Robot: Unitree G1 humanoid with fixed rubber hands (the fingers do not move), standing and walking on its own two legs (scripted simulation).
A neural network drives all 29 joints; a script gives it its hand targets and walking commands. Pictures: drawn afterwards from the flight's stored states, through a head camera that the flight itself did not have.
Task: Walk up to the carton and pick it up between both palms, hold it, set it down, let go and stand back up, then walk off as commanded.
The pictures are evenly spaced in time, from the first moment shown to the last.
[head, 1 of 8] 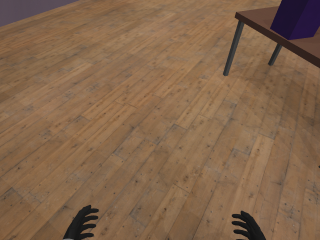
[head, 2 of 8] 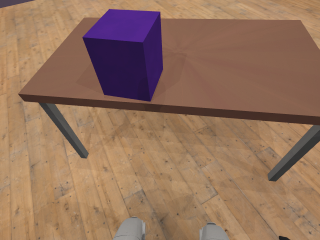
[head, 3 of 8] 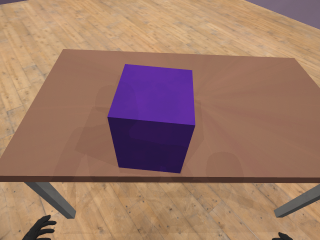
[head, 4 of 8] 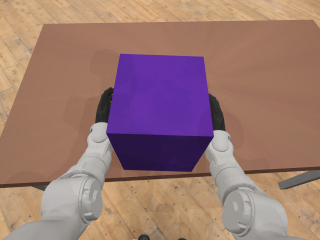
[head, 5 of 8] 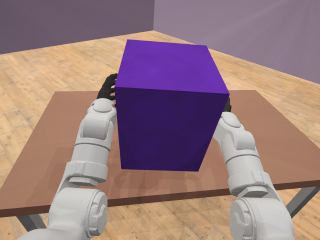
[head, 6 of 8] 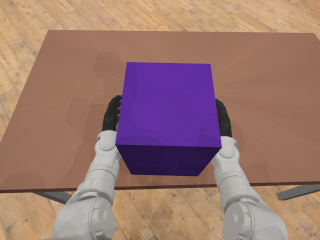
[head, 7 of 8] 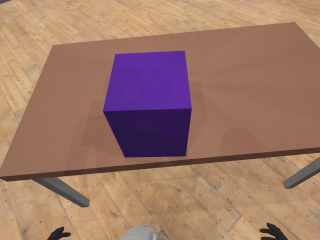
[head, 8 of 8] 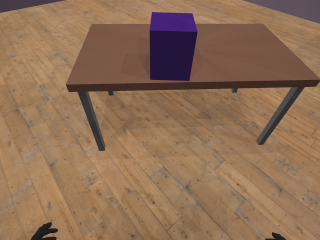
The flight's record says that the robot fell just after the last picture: no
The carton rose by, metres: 0.22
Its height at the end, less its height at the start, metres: +0.00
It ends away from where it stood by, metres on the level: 0.03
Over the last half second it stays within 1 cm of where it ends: yes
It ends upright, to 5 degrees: yes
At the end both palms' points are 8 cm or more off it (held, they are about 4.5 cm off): yes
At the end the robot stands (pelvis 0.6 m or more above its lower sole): yes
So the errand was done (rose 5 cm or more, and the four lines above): yes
